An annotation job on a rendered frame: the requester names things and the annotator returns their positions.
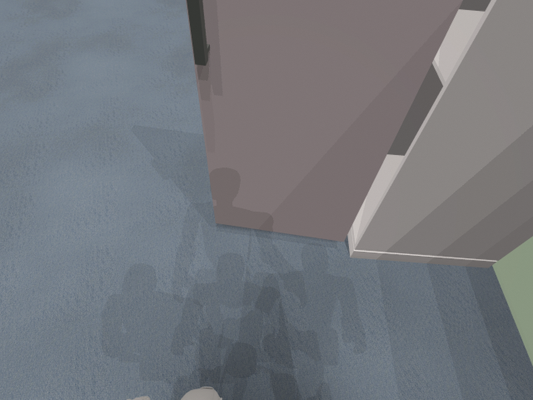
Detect fridge door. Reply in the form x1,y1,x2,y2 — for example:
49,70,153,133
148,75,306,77
186,0,463,242

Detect handle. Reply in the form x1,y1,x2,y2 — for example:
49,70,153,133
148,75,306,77
187,0,210,66

